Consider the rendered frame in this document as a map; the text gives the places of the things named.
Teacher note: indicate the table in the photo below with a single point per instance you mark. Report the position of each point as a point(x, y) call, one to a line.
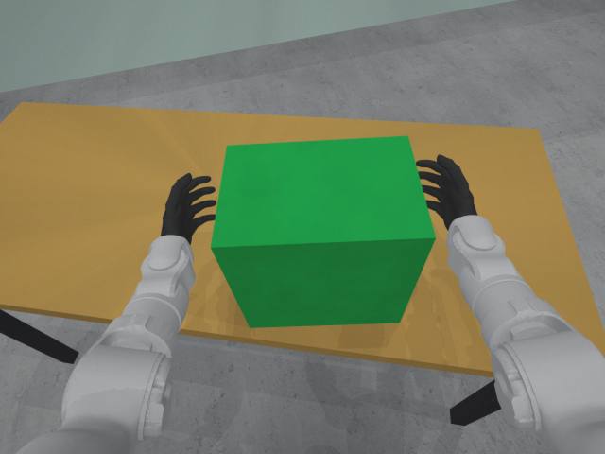
point(83, 191)

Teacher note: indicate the robot right upper arm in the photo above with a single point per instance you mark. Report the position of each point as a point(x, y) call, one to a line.
point(553, 385)

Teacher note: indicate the left robot hand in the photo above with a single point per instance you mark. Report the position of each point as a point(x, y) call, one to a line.
point(178, 215)

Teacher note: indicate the robot left upper arm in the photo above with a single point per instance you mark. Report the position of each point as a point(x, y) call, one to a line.
point(120, 396)

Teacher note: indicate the left robot forearm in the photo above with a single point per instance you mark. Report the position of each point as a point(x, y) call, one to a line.
point(153, 317)

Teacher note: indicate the right robot forearm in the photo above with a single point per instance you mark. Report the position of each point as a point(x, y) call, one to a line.
point(502, 301)

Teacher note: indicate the carton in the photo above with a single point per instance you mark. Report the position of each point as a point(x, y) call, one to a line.
point(327, 232)

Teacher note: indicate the right robot hand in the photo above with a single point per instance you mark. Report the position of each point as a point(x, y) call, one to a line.
point(455, 198)

